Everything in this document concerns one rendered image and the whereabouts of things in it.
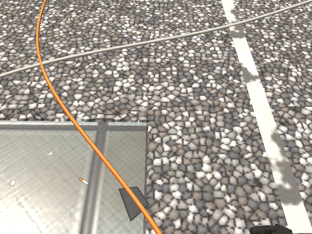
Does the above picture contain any robot right hand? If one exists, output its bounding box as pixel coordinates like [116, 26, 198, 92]
[250, 223, 293, 234]

